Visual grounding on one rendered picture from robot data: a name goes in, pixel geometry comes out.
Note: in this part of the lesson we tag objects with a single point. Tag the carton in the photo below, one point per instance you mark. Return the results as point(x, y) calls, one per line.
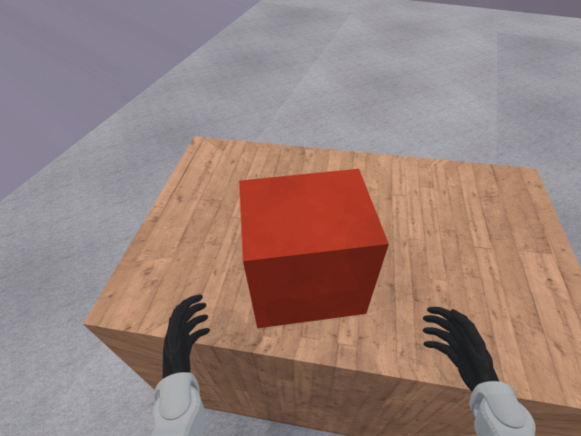
point(312, 246)

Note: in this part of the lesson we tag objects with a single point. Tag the left robot forearm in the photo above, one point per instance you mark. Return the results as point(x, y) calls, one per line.
point(178, 410)

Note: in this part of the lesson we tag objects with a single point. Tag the right robot forearm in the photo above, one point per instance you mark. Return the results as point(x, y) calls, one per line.
point(498, 412)

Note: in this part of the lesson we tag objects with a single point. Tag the pedestal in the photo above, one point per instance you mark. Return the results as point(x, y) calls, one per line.
point(482, 239)

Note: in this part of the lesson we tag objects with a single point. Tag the right robot hand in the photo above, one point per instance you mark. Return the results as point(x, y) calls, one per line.
point(466, 348)

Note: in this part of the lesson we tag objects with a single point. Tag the left robot hand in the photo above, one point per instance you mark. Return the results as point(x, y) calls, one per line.
point(178, 343)

